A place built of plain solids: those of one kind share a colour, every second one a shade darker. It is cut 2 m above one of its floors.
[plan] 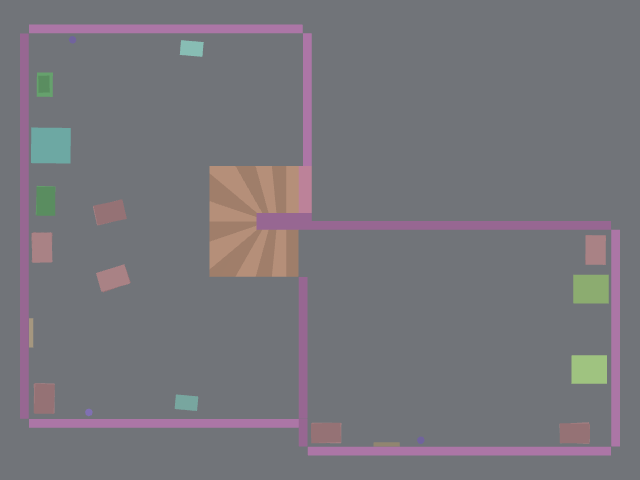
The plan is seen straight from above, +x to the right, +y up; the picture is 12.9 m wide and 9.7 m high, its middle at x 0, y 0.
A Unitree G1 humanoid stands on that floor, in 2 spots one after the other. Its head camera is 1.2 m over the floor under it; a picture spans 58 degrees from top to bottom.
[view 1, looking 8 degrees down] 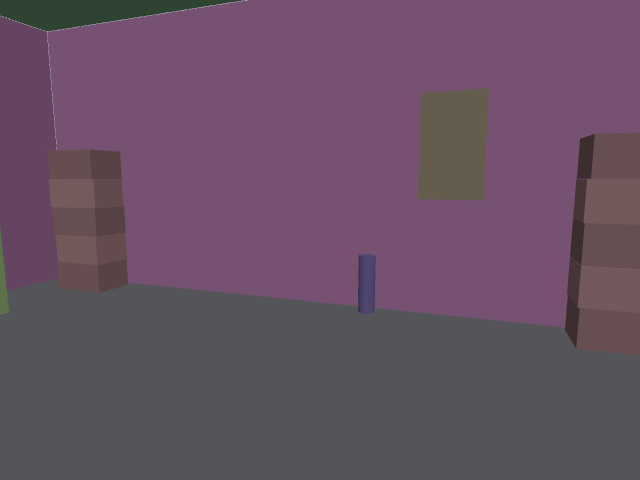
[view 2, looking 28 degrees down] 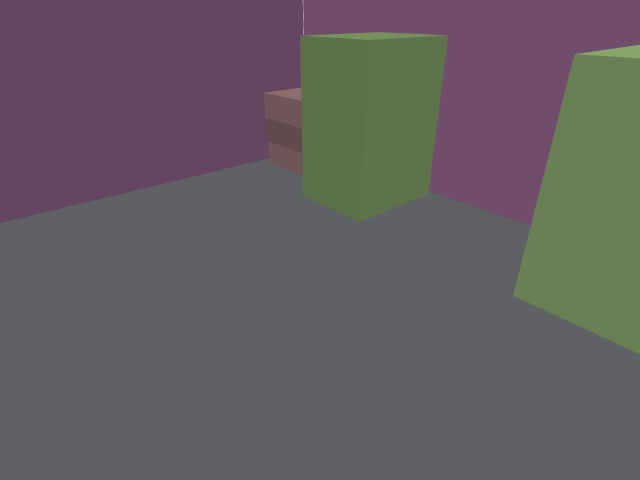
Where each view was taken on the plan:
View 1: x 1.12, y -0.30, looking -70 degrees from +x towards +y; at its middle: wall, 4.17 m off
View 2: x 3.28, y -3.00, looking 49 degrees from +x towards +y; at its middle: ground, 2.56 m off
